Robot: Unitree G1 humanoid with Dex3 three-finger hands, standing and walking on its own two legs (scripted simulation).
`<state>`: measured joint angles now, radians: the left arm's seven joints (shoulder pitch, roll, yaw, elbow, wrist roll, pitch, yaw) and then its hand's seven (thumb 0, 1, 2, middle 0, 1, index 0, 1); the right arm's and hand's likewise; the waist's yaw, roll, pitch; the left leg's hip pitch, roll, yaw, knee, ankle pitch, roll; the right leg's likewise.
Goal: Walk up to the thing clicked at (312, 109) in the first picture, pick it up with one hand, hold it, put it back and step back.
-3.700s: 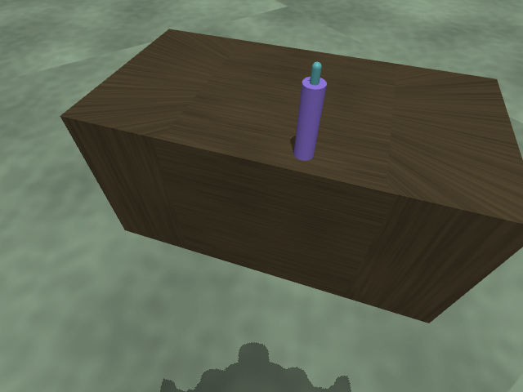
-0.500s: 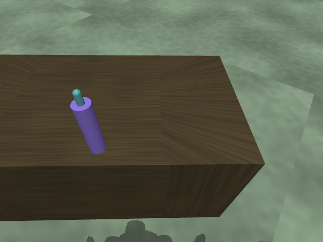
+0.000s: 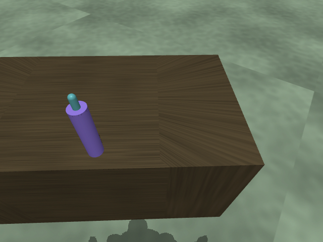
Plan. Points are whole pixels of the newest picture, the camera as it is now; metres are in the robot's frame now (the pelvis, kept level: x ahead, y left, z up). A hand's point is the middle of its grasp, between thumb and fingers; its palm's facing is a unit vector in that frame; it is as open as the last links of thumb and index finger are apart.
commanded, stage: walk up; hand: left
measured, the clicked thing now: (85, 127) +0.44 +0.23 +0.00
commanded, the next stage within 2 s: stand in 0.34 s
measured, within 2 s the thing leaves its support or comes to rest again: neither
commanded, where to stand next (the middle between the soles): +0.06 +0.02 m, yaw +1 degrees
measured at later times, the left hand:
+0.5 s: hand out of the picture +0.10 +0.25 -0.15, palm faces -0.02 -0.94 -0.35, open 7.4 cm
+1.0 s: hand out of the picture +0.08 +0.24 -0.16, palm faces -0.03 -0.94 -0.35, open 7.4 cm
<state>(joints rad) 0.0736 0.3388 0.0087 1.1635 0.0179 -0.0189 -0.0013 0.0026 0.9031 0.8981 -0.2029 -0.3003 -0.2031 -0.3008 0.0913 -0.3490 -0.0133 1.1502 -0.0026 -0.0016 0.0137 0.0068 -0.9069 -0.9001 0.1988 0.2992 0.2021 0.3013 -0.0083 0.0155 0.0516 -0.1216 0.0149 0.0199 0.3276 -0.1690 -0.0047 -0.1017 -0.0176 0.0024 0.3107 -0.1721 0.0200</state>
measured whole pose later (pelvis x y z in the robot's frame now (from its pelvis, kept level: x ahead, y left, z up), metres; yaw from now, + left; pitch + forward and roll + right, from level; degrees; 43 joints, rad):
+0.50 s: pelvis +0.01 +0.00 +0.00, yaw +0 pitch -2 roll +0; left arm 0.07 0.34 0.00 1.14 0.01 -0.01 0.00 0.00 0.90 0.90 -0.20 -0.30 -0.20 -0.30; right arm 0.07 -0.35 -0.01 1.14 -0.01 -0.01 0.00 0.01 -0.91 -0.90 0.20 0.30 0.20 0.30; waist -0.01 0.00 0.05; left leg -0.10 0.01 0.02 0.30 -0.17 -0.01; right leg -0.09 -0.02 0.00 0.31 -0.19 0.02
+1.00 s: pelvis +0.01 -0.01 +0.00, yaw +0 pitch -2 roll +0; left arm 0.11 0.35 0.00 1.13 0.01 -0.01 0.00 0.00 0.90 0.90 -0.20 -0.30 -0.20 -0.30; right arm 0.10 -0.35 0.00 1.14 -0.01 -0.01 0.00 0.01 -0.91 -0.90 0.20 0.30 0.20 0.30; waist -0.01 0.01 0.05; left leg -0.10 0.03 0.01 0.30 -0.17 -0.02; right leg -0.08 -0.01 -0.01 0.31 -0.19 0.00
